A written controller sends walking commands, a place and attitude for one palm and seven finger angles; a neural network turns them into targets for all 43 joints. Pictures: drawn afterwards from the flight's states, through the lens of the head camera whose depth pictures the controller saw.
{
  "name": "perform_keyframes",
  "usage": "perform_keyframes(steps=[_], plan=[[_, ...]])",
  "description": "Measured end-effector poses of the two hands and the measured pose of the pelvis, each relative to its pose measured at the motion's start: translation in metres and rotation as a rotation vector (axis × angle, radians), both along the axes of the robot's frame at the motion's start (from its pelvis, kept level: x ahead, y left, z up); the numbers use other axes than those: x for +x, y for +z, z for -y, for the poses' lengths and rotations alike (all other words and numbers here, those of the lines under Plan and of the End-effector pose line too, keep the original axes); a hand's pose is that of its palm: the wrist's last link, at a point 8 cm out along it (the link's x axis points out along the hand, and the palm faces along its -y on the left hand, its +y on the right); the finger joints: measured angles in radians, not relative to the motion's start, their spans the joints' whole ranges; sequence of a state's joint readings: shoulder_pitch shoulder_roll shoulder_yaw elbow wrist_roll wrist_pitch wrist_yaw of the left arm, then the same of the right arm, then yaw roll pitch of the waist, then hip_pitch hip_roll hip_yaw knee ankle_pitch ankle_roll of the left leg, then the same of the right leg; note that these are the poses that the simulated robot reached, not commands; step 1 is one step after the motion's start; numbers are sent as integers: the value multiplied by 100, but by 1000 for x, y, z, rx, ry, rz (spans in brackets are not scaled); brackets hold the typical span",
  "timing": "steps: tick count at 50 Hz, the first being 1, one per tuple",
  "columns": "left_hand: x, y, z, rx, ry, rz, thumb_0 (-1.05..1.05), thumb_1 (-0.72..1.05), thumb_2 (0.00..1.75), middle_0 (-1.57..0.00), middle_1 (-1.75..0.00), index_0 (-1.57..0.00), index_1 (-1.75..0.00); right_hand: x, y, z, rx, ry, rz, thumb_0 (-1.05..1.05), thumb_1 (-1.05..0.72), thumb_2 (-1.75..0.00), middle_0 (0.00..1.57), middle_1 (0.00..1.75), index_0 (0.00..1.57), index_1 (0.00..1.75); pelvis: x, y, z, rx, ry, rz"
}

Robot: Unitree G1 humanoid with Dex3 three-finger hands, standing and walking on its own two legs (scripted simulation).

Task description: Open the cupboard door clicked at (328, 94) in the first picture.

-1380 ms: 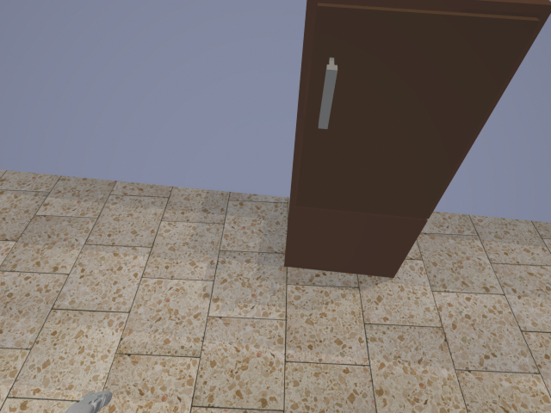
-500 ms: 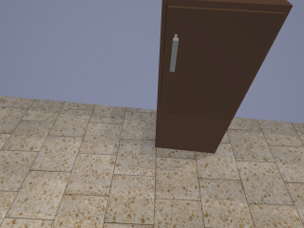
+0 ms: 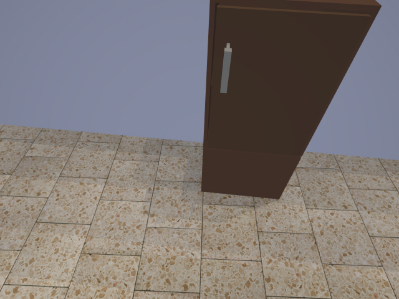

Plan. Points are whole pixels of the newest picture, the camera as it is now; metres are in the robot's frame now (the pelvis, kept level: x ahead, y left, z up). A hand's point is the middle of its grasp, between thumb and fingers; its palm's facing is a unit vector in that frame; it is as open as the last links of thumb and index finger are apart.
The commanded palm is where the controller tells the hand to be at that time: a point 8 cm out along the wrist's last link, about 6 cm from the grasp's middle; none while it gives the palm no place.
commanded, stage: look at it before walking up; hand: left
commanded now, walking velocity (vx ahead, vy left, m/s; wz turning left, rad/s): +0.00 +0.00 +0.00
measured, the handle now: (225, 68) +0.77 -0.04 +0.07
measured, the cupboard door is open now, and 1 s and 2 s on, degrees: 0 0 0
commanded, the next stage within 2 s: take the last steps up to it in 0.18 s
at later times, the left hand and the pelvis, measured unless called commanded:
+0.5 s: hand out of the picture +0.06 +0.22 -0.17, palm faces -0.06 -0.96 -0.28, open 7.4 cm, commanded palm none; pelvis +0.02 -0.01 -0.01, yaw -3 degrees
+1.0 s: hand out of the picture +0.10 +0.08 -0.19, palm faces -0.06 -0.99 -0.11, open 7.4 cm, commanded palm none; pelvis +0.14 -0.08 -0.01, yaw -7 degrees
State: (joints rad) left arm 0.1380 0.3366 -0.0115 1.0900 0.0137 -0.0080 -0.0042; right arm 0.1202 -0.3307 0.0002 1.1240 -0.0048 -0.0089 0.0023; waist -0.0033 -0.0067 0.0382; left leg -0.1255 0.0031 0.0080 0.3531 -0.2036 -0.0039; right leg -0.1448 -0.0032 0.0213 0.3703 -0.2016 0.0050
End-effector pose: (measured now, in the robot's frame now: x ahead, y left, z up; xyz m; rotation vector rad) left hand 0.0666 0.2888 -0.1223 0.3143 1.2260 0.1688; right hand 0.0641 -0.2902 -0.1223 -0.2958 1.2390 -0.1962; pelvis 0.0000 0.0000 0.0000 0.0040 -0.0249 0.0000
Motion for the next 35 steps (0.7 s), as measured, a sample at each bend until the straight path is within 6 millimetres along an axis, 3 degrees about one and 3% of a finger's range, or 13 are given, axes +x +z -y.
perform_keyframes(steps=[20, 27, 32, 35], plan=[[3, -2, 2, 0, 13, -4, 0, 90, 90, -20, -30, -20, -30, 15, -1, -8, 10, 6, 24, 1, -91, -90, 20, 30, 21, 30, 8, -1, -1, 1, -9, 2], [-10, -18, 35, -63, 0, -122, 0, 90, 90, -20, -30, -20, -30, -7, -19, -17, 78, -81, -6, 0, -90, -90, 20, 30, 21, 30, 25, -8, 14, 18, -71, -7], [1, -24, 73, -94, -10, -152, 1, 90, 90, -20, -30, -20, -30, -36, -38, 1, 104, -158, -104, 0, -90, -90, 20, 30, 21, 30, 44, -16, 41, 10, -100, -6], [5, -31, 95, -99, 17, -130, 0, 90, 90, -20, -30, -20, -30, -43, -46, 16, 105, -173, -181, 1, -90, -90, 20, 30, 21, 30, 57, -23, 56, -10, -86, -4]])
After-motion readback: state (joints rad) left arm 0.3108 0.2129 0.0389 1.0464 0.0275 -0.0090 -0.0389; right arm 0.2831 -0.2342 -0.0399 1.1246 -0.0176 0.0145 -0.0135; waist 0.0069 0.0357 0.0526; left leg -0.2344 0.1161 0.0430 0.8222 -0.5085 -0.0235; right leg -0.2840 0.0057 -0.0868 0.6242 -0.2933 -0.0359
